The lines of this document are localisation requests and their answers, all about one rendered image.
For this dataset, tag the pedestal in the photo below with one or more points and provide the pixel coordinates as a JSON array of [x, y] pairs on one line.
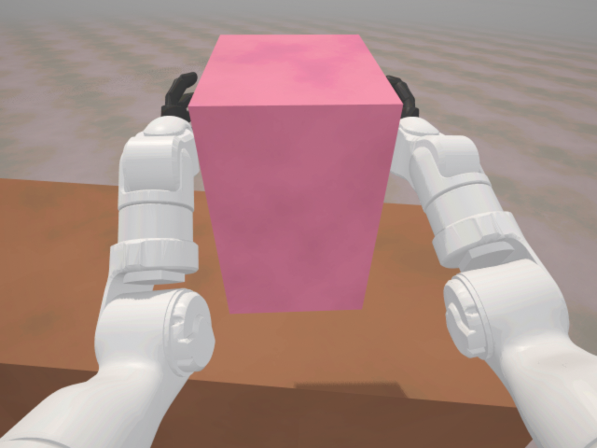
[[386, 376]]

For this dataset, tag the left robot upper arm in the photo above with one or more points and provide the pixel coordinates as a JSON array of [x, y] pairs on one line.
[[147, 345]]

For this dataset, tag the robot right hand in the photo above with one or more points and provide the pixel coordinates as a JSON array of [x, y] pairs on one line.
[[402, 90]]

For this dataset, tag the robot left forearm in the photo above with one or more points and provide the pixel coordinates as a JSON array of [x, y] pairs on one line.
[[156, 204]]

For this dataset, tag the right robot upper arm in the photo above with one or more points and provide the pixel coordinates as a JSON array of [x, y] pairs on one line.
[[511, 315]]

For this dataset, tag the robot left hand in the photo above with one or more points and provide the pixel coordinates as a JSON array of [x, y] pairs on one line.
[[176, 102]]

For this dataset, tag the robot right forearm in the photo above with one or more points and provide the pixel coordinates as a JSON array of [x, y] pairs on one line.
[[471, 229]]

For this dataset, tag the carton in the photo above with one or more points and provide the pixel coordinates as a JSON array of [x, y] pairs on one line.
[[295, 136]]

